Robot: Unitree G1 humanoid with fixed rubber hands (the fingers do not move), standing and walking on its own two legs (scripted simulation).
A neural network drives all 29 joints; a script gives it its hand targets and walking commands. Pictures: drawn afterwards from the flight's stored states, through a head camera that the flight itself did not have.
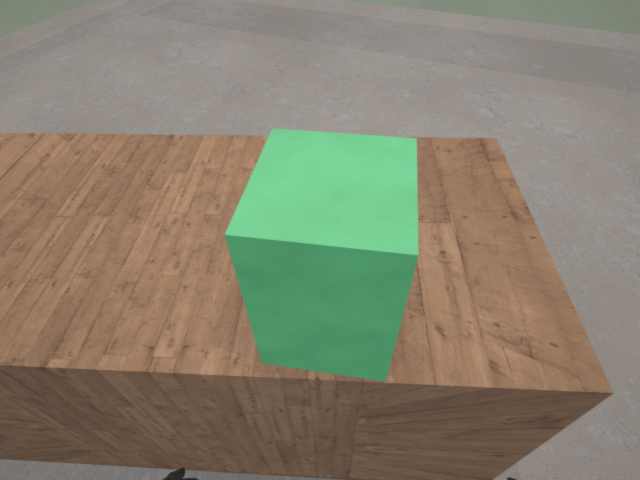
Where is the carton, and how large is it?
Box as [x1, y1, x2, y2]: [225, 128, 418, 380]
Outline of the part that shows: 272,128 225,233 225,237 261,361 271,364 385,380 418,255 416,138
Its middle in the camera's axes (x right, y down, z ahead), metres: +0.02 +0.03 +0.55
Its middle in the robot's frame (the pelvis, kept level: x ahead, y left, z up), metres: +0.41 -0.01 +0.05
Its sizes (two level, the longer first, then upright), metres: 0.201 0.192 0.291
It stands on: a pedestal, 0.66 m high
